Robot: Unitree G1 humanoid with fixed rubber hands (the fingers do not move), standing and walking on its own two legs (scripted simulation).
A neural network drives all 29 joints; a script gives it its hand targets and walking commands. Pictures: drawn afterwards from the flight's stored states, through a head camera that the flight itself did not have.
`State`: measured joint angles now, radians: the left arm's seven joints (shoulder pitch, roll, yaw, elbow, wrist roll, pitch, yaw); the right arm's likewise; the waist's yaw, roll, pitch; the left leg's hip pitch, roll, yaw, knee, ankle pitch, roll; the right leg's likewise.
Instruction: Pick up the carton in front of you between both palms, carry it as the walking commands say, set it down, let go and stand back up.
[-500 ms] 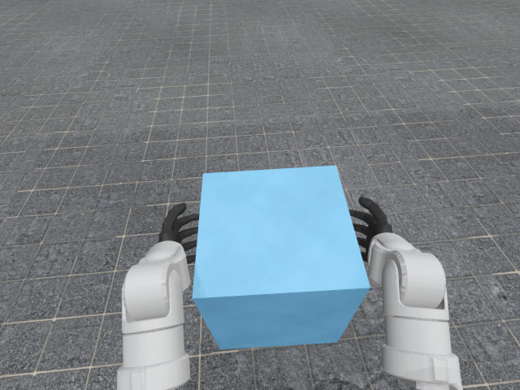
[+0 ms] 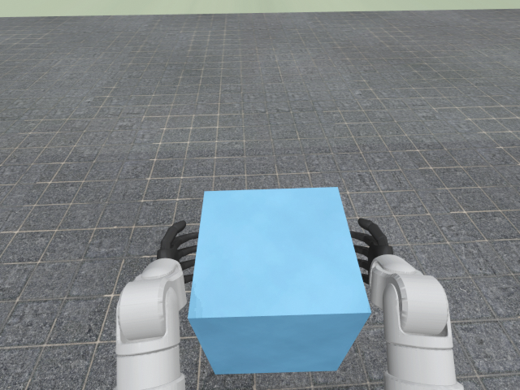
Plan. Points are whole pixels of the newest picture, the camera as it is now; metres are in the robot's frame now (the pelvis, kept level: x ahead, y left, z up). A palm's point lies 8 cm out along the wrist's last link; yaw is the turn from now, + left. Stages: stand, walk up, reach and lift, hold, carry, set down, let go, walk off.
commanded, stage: carry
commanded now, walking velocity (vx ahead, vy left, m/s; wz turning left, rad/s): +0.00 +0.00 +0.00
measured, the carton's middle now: (273, 285) +0.28 +0.00 +0.02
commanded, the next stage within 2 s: none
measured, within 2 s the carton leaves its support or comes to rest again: neither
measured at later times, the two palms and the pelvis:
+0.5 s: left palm (202, 173) +0.47 +0.13 +0.10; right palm (356, 175) +0.48 -0.16 +0.10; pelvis +0.21 -0.02 +0.01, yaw +2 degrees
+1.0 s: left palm (187, 181) +0.46 +0.16 +0.10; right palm (342, 176) +0.47 -0.14 +0.10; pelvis +0.21 +0.00 +0.00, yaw +3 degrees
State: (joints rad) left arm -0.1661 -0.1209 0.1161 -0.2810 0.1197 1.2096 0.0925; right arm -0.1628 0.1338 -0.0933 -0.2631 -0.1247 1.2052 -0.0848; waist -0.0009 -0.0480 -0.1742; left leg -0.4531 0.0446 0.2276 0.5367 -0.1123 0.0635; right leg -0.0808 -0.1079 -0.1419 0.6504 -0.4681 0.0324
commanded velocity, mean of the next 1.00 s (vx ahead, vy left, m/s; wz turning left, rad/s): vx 0.00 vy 0.00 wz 0.00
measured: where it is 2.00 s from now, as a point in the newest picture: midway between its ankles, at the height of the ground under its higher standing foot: outside the picture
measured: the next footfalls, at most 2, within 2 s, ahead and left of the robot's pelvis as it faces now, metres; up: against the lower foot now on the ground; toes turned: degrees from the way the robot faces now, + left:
right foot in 0.32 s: +0.29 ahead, -0.12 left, +0.00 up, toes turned +20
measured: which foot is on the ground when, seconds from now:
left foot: down 0.00-1.00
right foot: up 0.00-0.30, down 0.32-1.00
